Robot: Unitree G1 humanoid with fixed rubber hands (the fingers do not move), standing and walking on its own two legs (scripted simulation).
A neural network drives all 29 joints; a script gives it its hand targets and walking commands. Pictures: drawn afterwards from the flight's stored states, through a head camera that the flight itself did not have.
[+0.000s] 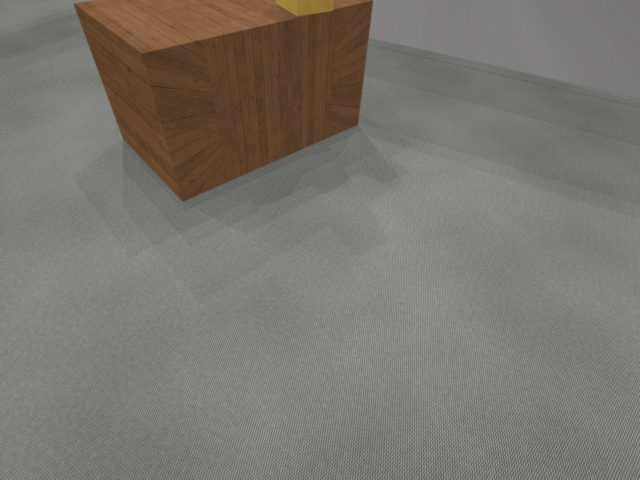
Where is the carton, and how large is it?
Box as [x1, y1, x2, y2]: [275, 0, 333, 15]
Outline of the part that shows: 275,0 277,4 296,15 332,10 333,0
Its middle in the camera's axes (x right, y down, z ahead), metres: -0.06 -1.22 +1.75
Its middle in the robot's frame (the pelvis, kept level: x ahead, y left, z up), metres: +2.14 +0.11 +0.05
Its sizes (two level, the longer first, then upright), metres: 0.210 0.194 0.278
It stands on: a pedestal, 0.69 m high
